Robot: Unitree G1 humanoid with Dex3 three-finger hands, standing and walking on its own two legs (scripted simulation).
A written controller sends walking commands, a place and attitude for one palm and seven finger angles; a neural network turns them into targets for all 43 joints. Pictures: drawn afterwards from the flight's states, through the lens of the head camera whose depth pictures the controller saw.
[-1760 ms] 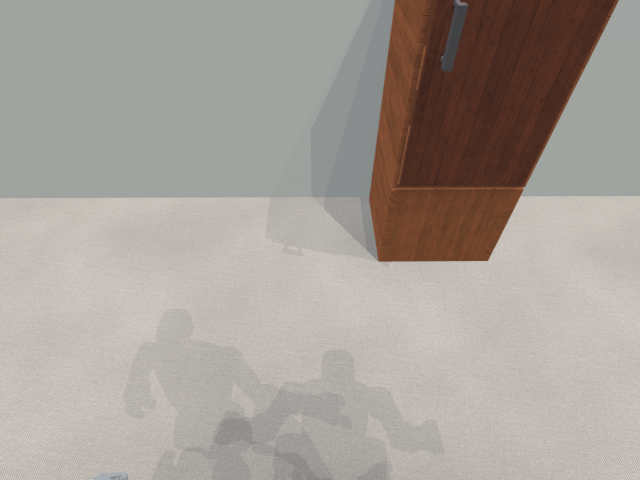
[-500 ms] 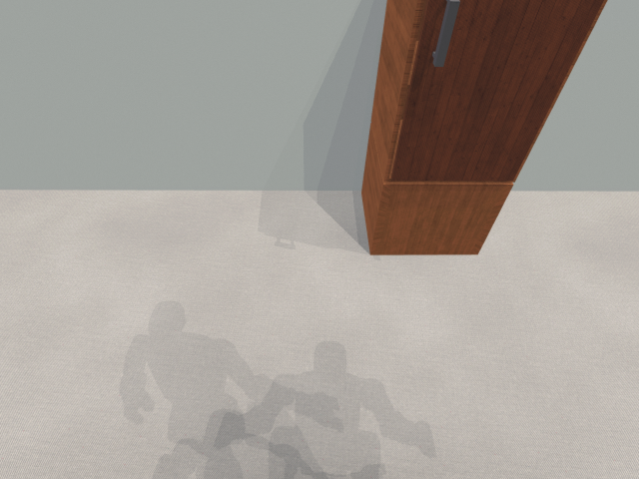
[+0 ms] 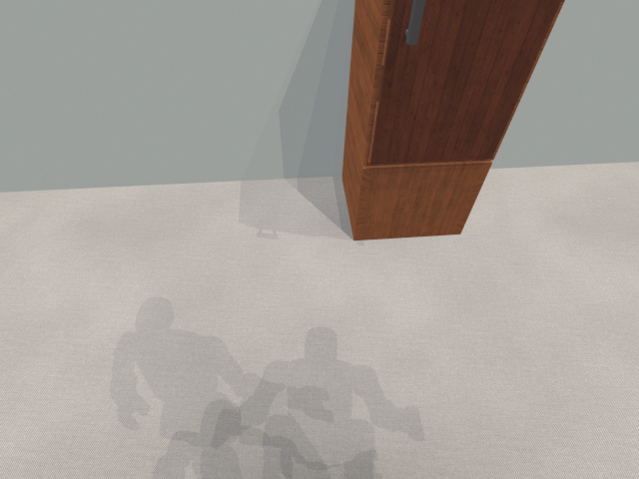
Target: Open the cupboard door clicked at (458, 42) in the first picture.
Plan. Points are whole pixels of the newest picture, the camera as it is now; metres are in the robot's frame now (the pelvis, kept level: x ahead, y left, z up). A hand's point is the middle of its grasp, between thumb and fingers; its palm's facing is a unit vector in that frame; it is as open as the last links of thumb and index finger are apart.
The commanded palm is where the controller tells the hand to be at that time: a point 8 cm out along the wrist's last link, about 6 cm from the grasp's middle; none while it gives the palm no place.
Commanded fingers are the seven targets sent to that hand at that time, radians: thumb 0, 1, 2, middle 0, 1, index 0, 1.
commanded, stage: walk to a spot facing it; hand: left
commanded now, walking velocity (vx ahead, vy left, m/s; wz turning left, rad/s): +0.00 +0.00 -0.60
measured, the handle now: (415, 7) +1.08 -0.14 +0.14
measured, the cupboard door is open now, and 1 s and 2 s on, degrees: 0 0 0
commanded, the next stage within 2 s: none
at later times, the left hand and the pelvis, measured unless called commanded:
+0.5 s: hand out of the picture +0.07 +0.17 -0.16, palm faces -0.19 -0.95 -0.24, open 7.4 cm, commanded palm none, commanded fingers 0.00 0.90 0.90 -0.20 -0.30 -0.20 -0.30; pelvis -0.01 -0.01 +0.00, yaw -15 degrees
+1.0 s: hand (224, 448) +0.19 +0.16 -0.16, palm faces -0.55 -0.81 -0.20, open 7.4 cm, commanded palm none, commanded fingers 0.00 0.90 0.90 -0.20 -0.30 -0.20 -0.30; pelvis -0.02 +0.04 +0.00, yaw -35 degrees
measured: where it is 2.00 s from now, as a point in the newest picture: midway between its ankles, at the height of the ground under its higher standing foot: outside the picture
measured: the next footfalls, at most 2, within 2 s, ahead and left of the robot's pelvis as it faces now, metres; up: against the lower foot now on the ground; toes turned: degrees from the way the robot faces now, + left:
left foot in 0.64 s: +0.04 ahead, +0.12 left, +0.00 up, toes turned -21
right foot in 1.12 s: -0.07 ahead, -0.10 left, +0.00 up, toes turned -46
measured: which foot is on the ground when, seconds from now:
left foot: down 0.00-0.14, up 0.16-0.62, down 0.64-1.00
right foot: down 0.00-0.64, up 0.66-1.00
